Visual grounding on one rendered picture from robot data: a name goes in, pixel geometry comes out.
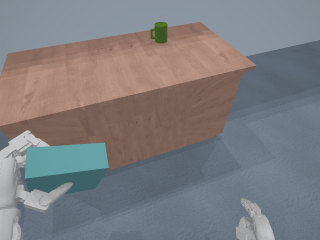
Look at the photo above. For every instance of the robot right hand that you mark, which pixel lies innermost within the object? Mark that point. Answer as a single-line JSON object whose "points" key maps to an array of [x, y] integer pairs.
{"points": [[258, 228]]}

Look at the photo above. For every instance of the robot left hand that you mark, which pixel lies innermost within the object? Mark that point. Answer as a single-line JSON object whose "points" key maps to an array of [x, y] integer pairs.
{"points": [[12, 158]]}

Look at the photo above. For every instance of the sponge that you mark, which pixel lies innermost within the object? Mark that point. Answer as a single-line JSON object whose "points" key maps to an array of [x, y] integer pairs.
{"points": [[48, 167]]}

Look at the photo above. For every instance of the robot left forearm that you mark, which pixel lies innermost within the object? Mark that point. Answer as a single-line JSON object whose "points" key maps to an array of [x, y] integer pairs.
{"points": [[9, 227]]}

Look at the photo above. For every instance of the table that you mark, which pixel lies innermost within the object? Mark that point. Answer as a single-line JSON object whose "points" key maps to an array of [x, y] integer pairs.
{"points": [[139, 97]]}

